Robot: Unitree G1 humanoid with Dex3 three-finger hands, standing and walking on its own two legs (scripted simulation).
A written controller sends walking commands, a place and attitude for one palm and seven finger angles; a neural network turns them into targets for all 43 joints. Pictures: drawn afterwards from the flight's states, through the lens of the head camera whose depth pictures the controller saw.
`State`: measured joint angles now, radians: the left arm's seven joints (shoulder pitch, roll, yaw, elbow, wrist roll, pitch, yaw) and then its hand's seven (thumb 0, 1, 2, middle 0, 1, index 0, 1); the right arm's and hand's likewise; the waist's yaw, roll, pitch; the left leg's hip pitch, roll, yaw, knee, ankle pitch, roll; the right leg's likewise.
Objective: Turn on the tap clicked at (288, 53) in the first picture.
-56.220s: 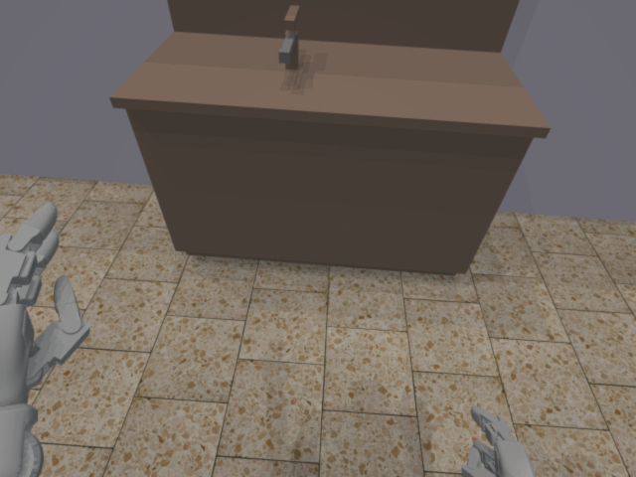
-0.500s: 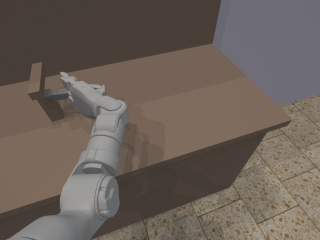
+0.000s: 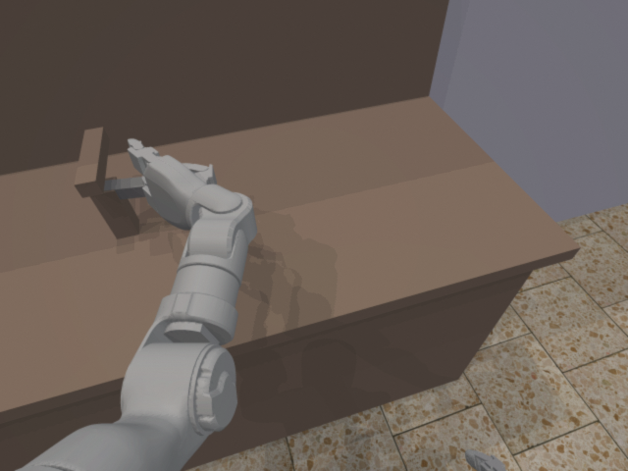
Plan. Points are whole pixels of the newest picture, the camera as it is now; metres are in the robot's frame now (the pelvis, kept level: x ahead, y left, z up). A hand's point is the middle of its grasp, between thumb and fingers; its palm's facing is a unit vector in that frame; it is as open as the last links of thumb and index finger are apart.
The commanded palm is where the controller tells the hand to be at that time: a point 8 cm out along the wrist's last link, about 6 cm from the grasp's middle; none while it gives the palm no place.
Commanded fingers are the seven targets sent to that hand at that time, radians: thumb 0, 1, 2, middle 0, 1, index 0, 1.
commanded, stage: lift the hand up off the lever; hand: left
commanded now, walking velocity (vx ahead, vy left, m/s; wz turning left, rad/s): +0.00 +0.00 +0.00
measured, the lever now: (202, 180) +0.53 +0.18 +0.09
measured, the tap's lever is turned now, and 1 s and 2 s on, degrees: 81 81 81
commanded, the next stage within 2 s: draw the hand back beside the body in 0.40 s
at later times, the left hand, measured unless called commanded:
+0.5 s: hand (205, 170) +0.45 +0.14 +0.16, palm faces +0.76 -0.64 -0.11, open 7.8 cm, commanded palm +0.40 +0.17 +0.17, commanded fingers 0.00 0.90 0.90 -0.15 -0.15 -0.15 -0.15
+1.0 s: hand (152, 242) +0.32 +0.17 +0.18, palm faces +0.14 -0.97 -0.21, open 7.7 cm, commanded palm +0.30 +0.22 +0.18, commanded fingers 0.00 0.90 0.90 -0.18 -0.23 -0.18 -0.23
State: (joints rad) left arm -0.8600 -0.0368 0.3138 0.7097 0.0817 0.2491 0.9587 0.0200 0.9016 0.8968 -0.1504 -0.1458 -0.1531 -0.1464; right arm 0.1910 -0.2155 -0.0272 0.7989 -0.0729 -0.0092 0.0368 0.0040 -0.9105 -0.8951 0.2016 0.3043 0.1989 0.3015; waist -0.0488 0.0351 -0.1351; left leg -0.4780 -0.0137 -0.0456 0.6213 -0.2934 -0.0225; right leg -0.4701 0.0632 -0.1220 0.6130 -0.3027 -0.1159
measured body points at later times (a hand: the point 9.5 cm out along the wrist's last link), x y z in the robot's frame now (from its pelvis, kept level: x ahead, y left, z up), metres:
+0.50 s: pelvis +0.00 +0.00 +0.00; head +0.01 -0.02 +0.45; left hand +0.41 +0.17 +0.17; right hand +0.12 -0.24 -0.13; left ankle +0.01 +0.14 -0.72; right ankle +0.00 -0.04 -0.72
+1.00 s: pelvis -0.01 +0.02 +0.02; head -0.03 +0.00 +0.47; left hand +0.31 +0.22 +0.19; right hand +0.15 -0.22 -0.08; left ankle +0.01 +0.14 -0.72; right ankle +0.00 -0.04 -0.72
